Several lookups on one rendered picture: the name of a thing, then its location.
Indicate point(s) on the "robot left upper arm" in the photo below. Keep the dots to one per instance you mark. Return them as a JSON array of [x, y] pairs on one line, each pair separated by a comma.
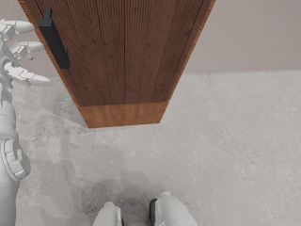
[[14, 166]]

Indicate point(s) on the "robot left hand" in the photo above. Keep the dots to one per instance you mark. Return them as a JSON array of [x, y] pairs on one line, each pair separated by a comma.
[[18, 51]]

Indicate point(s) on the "handle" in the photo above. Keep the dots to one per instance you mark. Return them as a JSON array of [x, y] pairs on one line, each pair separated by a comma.
[[49, 32]]

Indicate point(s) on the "robot shin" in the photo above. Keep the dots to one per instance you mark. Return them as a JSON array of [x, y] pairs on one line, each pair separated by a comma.
[[157, 223], [108, 204]]

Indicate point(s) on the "robot right shin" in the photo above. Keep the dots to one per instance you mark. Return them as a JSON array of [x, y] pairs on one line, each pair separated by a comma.
[[157, 223]]

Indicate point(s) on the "left robot forearm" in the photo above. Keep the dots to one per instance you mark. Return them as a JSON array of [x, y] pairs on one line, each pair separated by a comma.
[[7, 111]]

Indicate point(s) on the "robot left shin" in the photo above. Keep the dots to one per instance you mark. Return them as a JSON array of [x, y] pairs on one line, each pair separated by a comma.
[[108, 204]]

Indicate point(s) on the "cupboard door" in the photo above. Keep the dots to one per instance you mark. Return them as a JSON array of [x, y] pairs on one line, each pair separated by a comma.
[[123, 52]]

